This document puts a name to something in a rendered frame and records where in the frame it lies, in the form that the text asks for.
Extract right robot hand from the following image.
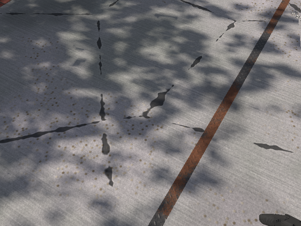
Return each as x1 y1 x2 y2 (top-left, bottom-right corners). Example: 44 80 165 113
259 214 301 226

